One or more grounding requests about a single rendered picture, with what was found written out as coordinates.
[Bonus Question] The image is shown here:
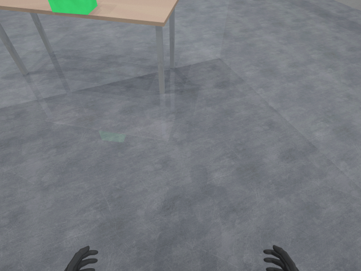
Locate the table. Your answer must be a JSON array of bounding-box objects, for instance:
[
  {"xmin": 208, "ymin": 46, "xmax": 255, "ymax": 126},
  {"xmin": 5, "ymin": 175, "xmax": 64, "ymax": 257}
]
[{"xmin": 0, "ymin": 0, "xmax": 179, "ymax": 94}]

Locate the robot left hand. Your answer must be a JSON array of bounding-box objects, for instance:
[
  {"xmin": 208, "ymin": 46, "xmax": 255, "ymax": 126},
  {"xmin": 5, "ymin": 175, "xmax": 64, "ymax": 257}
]
[{"xmin": 64, "ymin": 246, "xmax": 98, "ymax": 271}]

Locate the robot right hand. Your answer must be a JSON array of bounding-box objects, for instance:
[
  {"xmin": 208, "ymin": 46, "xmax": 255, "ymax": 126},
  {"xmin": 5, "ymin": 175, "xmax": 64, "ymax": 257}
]
[{"xmin": 263, "ymin": 245, "xmax": 299, "ymax": 271}]

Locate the carton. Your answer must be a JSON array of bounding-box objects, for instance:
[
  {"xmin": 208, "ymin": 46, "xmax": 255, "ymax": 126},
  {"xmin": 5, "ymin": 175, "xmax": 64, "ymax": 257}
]
[{"xmin": 48, "ymin": 0, "xmax": 97, "ymax": 15}]

